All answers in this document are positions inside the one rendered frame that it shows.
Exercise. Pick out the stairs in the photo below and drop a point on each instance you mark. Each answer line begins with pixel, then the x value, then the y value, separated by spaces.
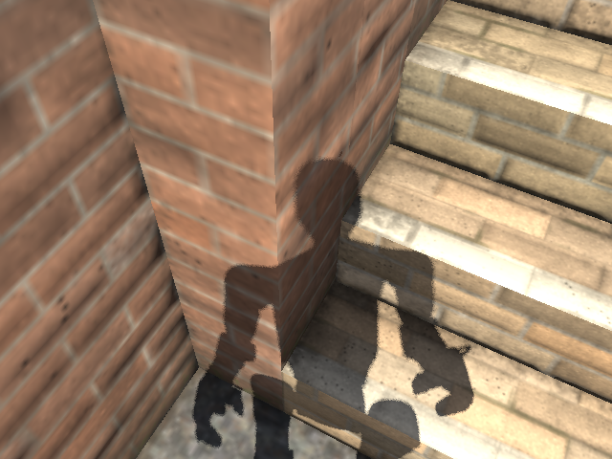
pixel 471 316

